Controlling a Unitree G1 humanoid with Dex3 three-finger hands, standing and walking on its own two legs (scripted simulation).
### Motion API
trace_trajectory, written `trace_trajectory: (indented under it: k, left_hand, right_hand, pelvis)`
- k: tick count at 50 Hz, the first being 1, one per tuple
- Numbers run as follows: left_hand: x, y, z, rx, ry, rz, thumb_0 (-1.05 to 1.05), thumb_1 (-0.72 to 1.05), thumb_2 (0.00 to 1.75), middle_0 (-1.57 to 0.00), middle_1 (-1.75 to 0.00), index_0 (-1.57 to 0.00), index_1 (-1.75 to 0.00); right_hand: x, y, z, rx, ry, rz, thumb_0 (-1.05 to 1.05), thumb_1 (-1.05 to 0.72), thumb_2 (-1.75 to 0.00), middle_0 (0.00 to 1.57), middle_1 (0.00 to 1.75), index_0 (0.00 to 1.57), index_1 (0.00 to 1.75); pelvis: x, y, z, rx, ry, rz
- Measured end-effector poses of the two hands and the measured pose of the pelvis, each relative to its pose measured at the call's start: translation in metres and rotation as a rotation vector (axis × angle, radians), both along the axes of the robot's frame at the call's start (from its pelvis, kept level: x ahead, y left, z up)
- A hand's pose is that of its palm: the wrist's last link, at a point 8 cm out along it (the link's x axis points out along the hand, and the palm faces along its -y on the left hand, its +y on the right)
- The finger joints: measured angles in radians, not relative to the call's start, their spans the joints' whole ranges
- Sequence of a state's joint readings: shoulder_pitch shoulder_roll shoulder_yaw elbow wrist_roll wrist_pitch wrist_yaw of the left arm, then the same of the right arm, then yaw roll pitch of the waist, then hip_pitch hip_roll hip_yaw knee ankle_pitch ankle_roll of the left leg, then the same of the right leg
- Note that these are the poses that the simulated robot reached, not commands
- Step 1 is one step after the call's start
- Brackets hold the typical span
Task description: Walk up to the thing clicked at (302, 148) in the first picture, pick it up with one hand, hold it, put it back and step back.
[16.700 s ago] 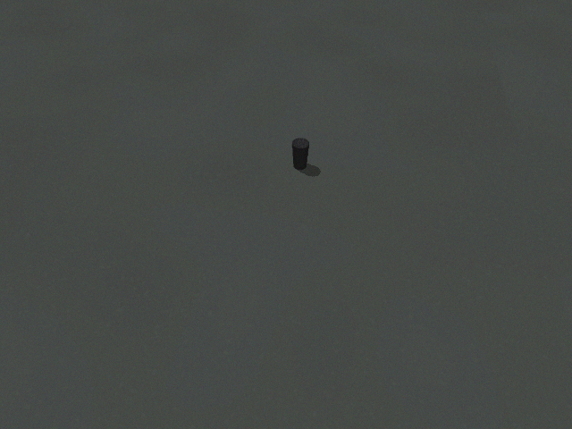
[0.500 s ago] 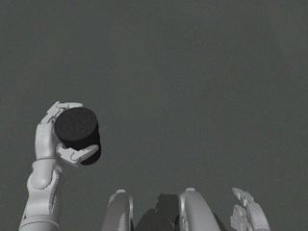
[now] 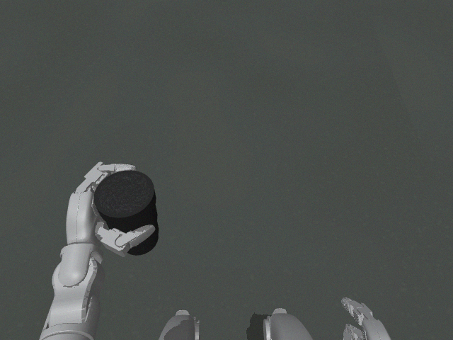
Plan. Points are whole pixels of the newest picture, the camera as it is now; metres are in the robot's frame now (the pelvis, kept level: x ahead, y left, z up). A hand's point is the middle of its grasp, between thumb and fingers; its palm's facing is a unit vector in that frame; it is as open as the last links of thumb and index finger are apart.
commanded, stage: lift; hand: left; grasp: from the side
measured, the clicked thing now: (133, 217) +0.33 +0.17 +0.01
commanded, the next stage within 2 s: hold in 0.54 s
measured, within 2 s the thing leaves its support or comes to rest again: neither
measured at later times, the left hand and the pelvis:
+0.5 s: hand (125, 193) +0.34 +0.17 +0.07, palm faces +0.08 -1.00 -0.02, open 11.7 cm; pelvis +0.01 +0.00 +0.03, yaw +0 degrees
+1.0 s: hand (125, 188) +0.34 +0.16 +0.09, palm faces +0.09 -1.00 -0.02, open 11.7 cm; pelvis +0.02 +0.00 +0.04, yaw +0 degrees
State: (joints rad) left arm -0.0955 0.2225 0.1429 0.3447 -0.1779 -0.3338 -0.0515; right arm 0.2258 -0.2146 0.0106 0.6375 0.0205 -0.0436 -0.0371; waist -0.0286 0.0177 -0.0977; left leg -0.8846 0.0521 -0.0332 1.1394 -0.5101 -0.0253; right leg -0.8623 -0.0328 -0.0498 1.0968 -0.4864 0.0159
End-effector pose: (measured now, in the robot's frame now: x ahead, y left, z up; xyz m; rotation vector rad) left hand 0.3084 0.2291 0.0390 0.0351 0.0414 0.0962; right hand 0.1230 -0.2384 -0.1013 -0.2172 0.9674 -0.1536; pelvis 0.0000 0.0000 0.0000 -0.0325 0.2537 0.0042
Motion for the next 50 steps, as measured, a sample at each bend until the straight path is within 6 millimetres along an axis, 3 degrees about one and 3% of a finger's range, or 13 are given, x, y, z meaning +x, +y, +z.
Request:
trace_trajectory:
  k: [15,50]
  left_hand:
    - [0.008,-0.007,0.023,-0.013,0.0,-0.004,0.03,-0.57,1.1,-0.7,-0.98,-0.59,-1.0]
    - [0.01,-0.012,0.051,-0.014,-0.015,-0.008,0.03,-0.56,1.09,-0.7,-0.98,-0.59,-0.99]
  right_hand:
    - [0.007,-0.004,0.025,-0.011,-0.011,-0.008,0.01,-0.91,-0.9,0.2,0.3,0.2,0.3]
    - [0.01,-0.006,0.046,-0.003,-0.012,-0.019,0.01,-0.93,-0.9,0.2,0.3,0.2,0.3]
  pelvis:
    - [0.01,-0.002,0.023,0.006,-0.063,-0.002]
    - [0.017,-0.003,0.044,0.014,-0.139,-0.004]
